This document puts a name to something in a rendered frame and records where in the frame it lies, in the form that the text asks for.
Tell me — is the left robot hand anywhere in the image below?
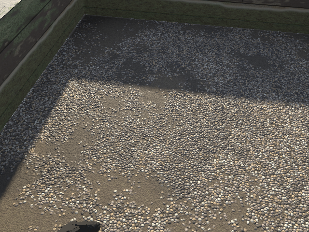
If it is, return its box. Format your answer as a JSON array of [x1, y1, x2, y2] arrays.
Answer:
[[57, 220, 100, 232]]

